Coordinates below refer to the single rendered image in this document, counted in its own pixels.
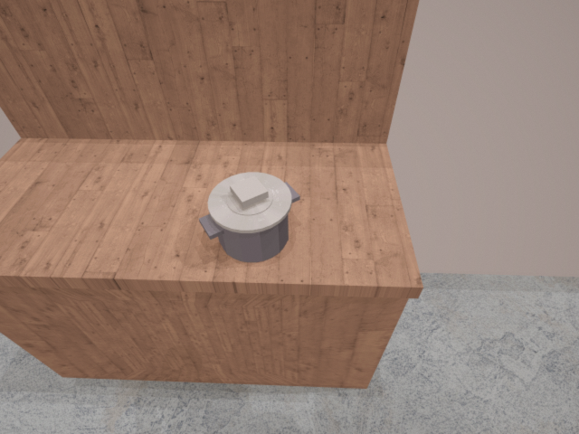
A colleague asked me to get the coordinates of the pot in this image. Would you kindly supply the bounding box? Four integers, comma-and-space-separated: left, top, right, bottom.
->
199, 182, 300, 262

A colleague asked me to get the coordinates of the knob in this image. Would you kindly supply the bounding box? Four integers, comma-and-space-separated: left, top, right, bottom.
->
230, 176, 269, 208

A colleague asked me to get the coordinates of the table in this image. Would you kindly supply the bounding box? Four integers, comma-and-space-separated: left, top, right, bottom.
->
0, 0, 423, 389

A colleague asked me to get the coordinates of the lid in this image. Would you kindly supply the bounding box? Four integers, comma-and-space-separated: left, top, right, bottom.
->
208, 172, 291, 233

